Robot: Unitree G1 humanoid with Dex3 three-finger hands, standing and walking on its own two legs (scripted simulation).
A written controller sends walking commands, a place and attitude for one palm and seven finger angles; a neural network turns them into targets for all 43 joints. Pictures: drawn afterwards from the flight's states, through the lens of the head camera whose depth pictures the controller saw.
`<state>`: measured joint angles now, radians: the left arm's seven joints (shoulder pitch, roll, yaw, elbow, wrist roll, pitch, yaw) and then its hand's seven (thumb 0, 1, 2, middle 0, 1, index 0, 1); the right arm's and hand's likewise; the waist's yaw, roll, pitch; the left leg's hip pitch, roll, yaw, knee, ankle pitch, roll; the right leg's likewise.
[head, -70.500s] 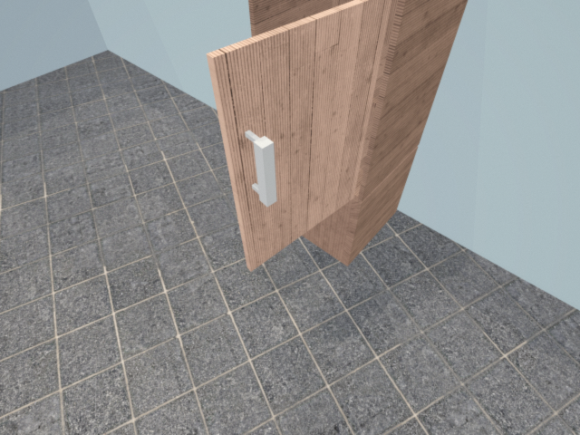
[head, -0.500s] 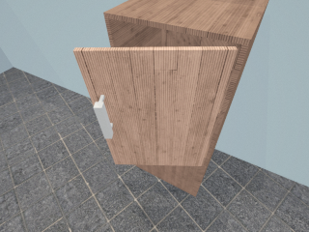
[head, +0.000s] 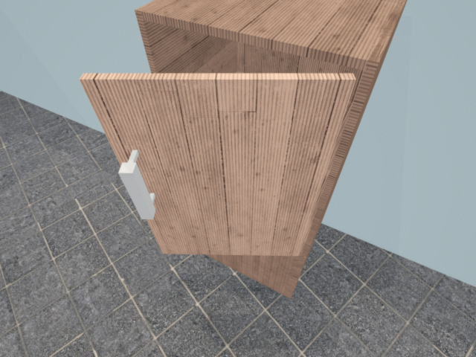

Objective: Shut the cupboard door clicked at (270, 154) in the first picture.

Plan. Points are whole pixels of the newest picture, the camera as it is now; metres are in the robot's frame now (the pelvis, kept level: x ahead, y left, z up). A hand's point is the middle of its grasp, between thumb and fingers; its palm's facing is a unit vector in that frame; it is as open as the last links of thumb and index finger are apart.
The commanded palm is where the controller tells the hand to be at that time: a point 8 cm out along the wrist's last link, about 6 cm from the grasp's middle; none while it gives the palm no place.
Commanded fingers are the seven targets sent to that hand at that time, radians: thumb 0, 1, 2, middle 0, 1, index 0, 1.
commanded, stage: look again from close up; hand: left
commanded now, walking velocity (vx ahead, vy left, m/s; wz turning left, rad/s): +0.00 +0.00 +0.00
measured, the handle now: (141, 185) +0.42 +0.23 +0.02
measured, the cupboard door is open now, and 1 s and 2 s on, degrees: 27 27 27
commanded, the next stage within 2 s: raise the hand and make a fist in 0.24 s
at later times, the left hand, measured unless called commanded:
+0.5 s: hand (138, 331) +0.17 +0.18 -0.05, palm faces +0.25 -0.96 -0.15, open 7.2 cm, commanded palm +0.10 +0.23 -0.06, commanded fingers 0.00 0.90 0.90 -0.35 -0.46 -0.35 -0.46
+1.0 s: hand (132, 349) +0.14 +0.17 -0.02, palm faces -0.05 -1.00 -0.05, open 5.0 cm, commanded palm +0.11 +0.24 -0.03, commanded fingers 0.00 0.90 0.90 -0.81 -0.96 -0.81 -0.96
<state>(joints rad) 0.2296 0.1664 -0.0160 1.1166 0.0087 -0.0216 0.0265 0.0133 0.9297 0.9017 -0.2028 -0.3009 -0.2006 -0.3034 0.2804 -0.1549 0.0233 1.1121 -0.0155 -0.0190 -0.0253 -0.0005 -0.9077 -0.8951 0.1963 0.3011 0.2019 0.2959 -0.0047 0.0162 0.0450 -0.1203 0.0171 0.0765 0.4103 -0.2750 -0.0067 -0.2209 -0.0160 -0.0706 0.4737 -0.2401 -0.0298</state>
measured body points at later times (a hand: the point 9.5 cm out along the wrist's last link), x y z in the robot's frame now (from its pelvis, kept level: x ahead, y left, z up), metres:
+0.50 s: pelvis +0.00 -0.01 -0.01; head +0.00 -0.03 +0.44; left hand +0.15 +0.23 -0.04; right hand +0.08 -0.26 -0.14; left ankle -0.03 +0.12 -0.74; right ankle +0.01 -0.10 -0.74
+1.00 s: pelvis -0.08 +0.01 -0.11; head -0.02 +0.02 +0.34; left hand +0.14 +0.23 -0.01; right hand +0.15 -0.17 -0.17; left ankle -0.04 +0.12 -0.74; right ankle +0.01 -0.10 -0.74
